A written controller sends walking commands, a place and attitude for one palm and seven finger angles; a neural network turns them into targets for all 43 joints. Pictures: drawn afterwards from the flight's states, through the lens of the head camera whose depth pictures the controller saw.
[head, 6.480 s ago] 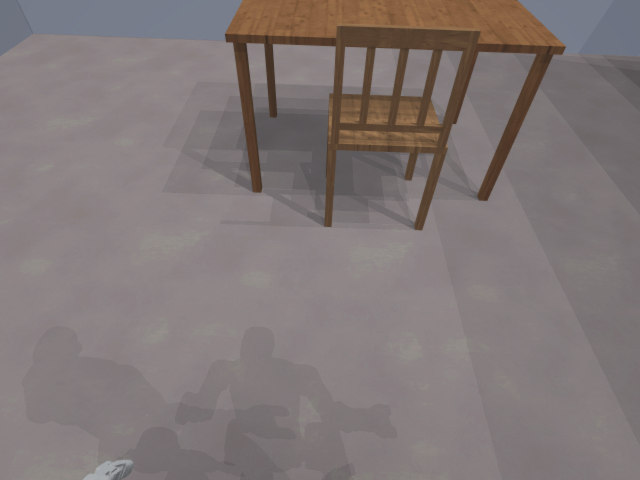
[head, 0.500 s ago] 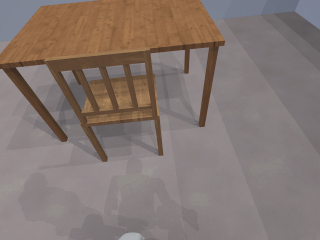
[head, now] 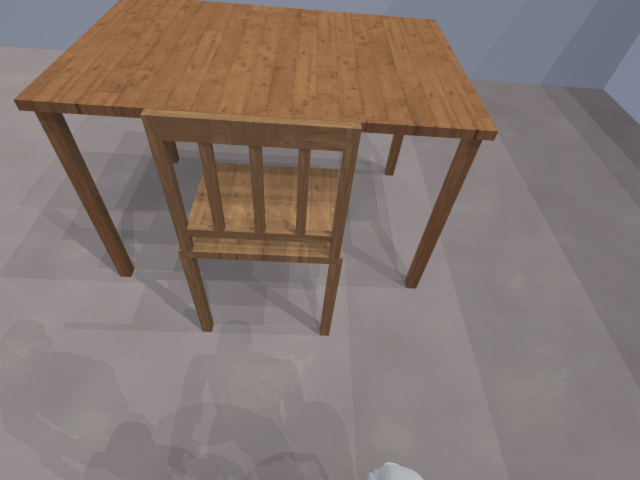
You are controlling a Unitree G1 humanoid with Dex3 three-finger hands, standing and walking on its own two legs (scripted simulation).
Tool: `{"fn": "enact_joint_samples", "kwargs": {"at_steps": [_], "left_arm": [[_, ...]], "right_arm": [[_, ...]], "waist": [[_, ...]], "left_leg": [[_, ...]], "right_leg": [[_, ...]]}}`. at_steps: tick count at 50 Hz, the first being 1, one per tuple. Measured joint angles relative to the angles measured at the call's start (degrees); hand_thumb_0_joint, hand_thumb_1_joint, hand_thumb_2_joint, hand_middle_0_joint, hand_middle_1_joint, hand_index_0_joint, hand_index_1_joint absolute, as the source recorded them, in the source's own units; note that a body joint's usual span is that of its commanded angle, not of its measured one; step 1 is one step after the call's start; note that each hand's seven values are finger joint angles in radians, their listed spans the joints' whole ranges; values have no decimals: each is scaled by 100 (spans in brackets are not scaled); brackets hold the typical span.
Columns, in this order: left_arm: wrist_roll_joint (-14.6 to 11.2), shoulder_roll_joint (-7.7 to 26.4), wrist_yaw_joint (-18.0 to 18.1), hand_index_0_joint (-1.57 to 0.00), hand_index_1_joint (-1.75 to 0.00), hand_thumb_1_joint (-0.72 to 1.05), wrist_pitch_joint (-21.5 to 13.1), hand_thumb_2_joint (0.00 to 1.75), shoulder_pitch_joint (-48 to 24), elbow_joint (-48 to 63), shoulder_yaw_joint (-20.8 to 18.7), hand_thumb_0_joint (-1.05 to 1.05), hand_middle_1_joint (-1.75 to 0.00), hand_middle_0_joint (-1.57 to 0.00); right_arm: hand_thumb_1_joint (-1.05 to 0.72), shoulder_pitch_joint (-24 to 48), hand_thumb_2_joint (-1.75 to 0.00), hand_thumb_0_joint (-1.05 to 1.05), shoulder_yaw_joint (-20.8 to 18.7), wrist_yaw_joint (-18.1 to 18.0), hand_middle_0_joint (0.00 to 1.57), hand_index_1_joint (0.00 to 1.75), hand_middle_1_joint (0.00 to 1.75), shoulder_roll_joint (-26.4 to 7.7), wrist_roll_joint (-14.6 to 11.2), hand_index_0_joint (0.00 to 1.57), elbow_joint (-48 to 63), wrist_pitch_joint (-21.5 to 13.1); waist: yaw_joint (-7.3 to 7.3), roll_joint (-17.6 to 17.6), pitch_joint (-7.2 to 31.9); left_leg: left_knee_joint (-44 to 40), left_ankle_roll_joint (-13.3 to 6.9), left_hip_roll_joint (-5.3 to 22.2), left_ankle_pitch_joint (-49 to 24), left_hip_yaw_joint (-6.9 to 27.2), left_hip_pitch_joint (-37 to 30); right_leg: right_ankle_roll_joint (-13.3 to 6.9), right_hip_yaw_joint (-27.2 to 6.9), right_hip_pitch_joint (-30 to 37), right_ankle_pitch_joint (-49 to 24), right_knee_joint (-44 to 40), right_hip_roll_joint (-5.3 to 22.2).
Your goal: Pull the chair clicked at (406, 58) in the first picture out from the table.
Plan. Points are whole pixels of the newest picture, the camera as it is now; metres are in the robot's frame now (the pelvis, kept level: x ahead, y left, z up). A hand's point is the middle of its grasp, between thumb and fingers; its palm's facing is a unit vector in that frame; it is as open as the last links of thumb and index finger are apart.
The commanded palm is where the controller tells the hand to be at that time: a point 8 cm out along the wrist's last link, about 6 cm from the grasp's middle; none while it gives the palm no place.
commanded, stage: take the last steps up to it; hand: left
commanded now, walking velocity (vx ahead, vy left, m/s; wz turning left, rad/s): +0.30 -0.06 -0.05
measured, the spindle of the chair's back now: (258, 191) +0.72 +0.18 -0.12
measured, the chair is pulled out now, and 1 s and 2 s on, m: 0.00 0.00 0.00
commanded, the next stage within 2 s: come to a stop and stand still in 0.60 s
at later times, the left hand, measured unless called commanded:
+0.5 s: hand (246, 430) +0.23 +0.12 -0.17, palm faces +0.02 -0.98 -0.21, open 7.2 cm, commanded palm none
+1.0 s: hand (249, 390) +0.29 +0.13 -0.19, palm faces +0.03 -0.98 -0.19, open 7.3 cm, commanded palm none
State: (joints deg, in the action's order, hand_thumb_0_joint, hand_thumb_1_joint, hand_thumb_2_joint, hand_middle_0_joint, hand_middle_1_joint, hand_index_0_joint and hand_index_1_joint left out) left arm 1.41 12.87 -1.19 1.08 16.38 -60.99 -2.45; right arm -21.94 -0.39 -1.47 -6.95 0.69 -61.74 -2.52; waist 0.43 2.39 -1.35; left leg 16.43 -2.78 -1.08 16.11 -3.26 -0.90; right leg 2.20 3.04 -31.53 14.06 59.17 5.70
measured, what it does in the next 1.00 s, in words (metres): walks ahead: right foot, then left foot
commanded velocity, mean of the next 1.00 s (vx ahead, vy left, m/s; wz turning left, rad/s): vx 0.07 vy -0.04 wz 0.02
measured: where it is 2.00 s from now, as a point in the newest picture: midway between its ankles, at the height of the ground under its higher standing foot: outside the picture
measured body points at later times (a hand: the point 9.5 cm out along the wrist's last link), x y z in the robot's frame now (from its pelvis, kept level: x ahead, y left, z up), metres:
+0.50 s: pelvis +0.17 -0.06 -0.01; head +0.17 -0.07 +0.44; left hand +0.22 +0.17 -0.15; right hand +0.18 -0.30 -0.16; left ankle +0.20 +0.07 -0.69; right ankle +0.19 -0.15 -0.75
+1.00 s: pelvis +0.28 -0.05 -0.01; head +0.31 -0.04 +0.44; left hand +0.29 +0.18 -0.17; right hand +0.33 -0.28 -0.16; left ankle +0.28 +0.06 -0.75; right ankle +0.29 -0.18 -0.73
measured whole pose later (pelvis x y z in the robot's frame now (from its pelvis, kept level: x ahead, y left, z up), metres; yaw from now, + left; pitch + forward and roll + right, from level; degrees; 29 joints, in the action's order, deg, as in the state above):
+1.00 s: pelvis +0.28 -0.05 -0.01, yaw -1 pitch -1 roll +0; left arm 0.9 9.8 1.6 1.9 13.8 -62.3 -1.5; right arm -10.0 -2.1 -2.8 -8.5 0.6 -61.4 0.5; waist 0.8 1.9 -4.5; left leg 25.5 -1.2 1.5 13.7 -7.2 10.5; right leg 1.3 3.0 -18.4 20.7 39.1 3.4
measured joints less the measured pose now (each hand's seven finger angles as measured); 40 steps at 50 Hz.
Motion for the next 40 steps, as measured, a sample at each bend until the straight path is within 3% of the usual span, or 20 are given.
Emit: {"fn": "enact_joint_samples", "kwargs": {"at_steps": [5, 11, 13, 16, 19, 24, 31, 34, 38, 40], "left_arm": [[-29, -121, -13, -20, -30, 91, 20, 90, -360, 59, 21, 0, -30, -20], [-50, -261, -49, -20, -30, 91, -152, 90, -831, 261, 40, 0, -30, -20], [-21, -273, -29, -20, -30, 91, -350, 90, -925, 349, 15, 0, -30, -20], [-74, -347, 23, -20, -30, 91, -483, 90, -926, 381, 26, 0, -30, -20], [-83, -418, 115, -20, -30, 91, -434, 90, -720, 274, 32, 0, -30, -20], [-48, -325, 208, -20, -30, 95, -413, 90, -378, 77, -8, -1, -30, -20], [-11, -344, 134, -20, -30, 93, -367, 90, 29, -128, 30, 0, -30, -20], [-35, -369, 127, -20, -30, 92, -325, 90, 227, -206, 38, 0, -30, -20], [-52, -356, 153, -20, -30, 92, -189, 90, 271, -334, 60, 0, -30, -20], [-66, -381, 190, -20, -30, 92, -152, 90, 187, -371, 89, 0, -30, -20]], "right_arm": [[-90, -330, -90, 1, -38, -29, 20, 30, 30, 57, 37, 20, -220, -25], [-90, -595, -90, 1, -85, -32, 20, 30, 30, -24, 70, 20, -456, -3], [-90, -620, -90, 1, -99, 1, 20, 30, 30, -29, 13, 20, -551, 36], [-90, -378, -90, 1, -149, 44, 20, 30, 30, -111, -47, 20, -553, 130], [-90, -42, -90, 1, -221, 59, 20, 30, 30, -227, 2, 20, -361, 183], [-91, 506, -90, 1, -272, 81, 20, 30, 30, -301, 54, 19, 71, 184], [-92, 949, -90, 0, -244, 155, 19, 30, 30, -248, 53, 19, 272, 112], [-92, 972, -90, 0, -193, 158, 19, 30, 30, -219, 61, 19, 265, 1], [-93, 1001, -90, 0, -153, 21, 20, 30, 30, -96, 57, 20, 284, -79], [-95, 1009, -90, -1, -117, -77, 20, 30, 30, -113, 43, 20, 248, -57]], "waist": [[-172, -45, -95], [-392, -252, -242], [-342, -291, -287], [-276, -384, -359], [-257, -413, -233], [-254, -423, -1], [-2, -329, 119], [80, -272, 144], [112, 5, 54], [85, 12, -11]], "left_leg": [[-122, 81, 0, 223, -67, -338], [424, 312, 218, 931, -114, -522], [1709, 268, 358, 1280, -71, -77], [4436, 59, 388, 1225, 262, 1162], [5282, 34, 513, 676, 234, 2150], [4289, 198, 731, 169, 112, 2939], [2430, 276, 673, -76, -51, 2550], [1613, 251, 546, -364, -122, 2013], [1579, 22, 330, -113, -345, 1759], [1273, 25, 271, -209, -361, 1550]], "right_leg": [[-44, 135, -50, -120, -803, 14], [-355, 353, 551, -107, -2306, -227], [-504, 418, 723, -554, -2418, -313], [-593, 546, 965, -153, -2256, -431], [-570, 604, 1412, -175, -2763, -529], [-592, 670, 1965, -307, -3527, -640], [-453, 666, 2362, 8, -3649, -669], [-322, 664, 2356, 425, -3199, -606], [-348, 251, 1627, 1380, -1343, -402], [-264, 141, 1366, 1367, -1019, -355]]}}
